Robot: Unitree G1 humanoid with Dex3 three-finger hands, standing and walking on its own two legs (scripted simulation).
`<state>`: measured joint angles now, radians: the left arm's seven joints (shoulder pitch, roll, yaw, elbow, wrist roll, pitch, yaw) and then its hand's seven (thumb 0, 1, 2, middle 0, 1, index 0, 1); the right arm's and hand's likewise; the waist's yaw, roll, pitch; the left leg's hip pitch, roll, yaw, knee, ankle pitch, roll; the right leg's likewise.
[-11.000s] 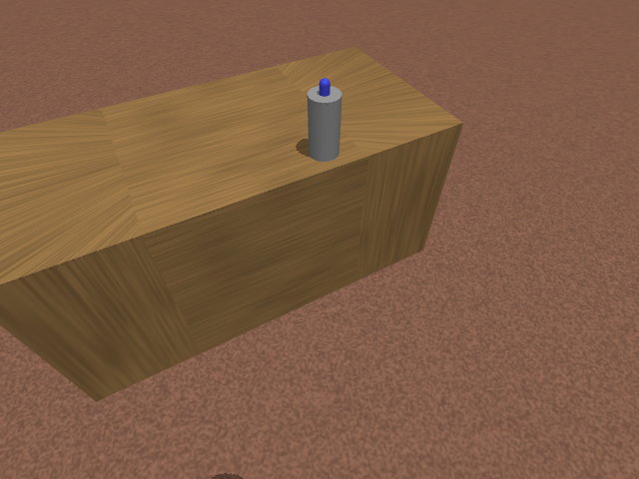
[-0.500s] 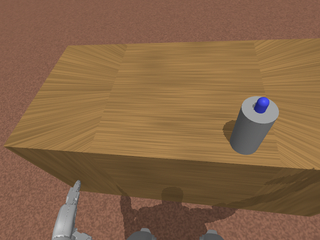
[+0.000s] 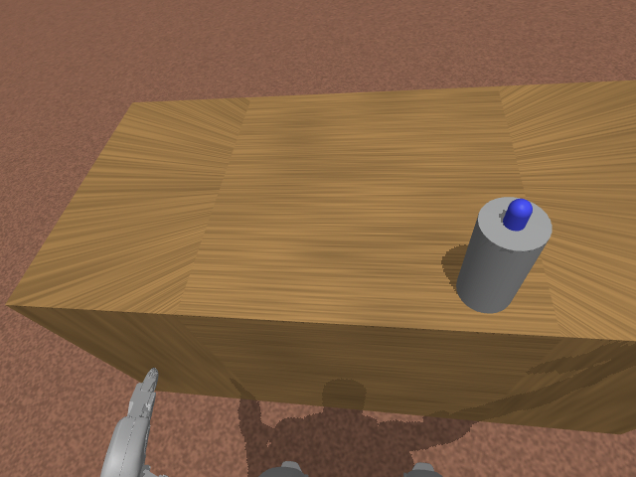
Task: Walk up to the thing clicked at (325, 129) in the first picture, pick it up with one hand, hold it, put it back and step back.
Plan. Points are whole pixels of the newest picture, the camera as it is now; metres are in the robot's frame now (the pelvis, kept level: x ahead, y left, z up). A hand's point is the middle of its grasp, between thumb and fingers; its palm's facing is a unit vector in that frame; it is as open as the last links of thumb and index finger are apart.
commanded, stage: go down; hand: right
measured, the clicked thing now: (500, 252) +0.43 -0.20 -0.01
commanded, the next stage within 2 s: approach in 0.30 s
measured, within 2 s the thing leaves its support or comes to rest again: neither
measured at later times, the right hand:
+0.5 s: hand out of the picture +0.34 -0.39 +0.08, palm faces +0.21 +0.98 -0.01, open 17.7 cm
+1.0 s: hand (546, 284) +0.40 -0.26 -0.05, palm faces +0.13 +0.99 +0.07, open 17.7 cm
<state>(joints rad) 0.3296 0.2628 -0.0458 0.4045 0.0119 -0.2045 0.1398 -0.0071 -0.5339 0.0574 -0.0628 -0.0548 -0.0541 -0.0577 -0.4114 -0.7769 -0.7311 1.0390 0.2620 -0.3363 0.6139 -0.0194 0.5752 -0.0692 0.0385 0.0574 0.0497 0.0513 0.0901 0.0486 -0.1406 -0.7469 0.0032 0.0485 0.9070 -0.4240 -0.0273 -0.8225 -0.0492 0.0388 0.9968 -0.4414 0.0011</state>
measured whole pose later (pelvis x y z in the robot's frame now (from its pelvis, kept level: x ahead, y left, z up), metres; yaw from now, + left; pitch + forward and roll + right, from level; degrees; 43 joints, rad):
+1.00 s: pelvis -0.02 +0.00 -0.05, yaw +2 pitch +21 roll +4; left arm 0.34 0.25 0.05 0.17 0.08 -0.17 0.07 -0.01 -0.52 0.03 -0.07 -0.06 -0.07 -0.06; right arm -0.52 -0.53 -0.58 1.03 0.18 -0.54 0.37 -0.02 0.61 -0.06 0.02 0.06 0.04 0.05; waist 0.18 0.06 -0.12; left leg -1.05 -0.02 0.04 1.16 -0.48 -0.03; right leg -1.11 -0.07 0.04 1.24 -0.50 0.00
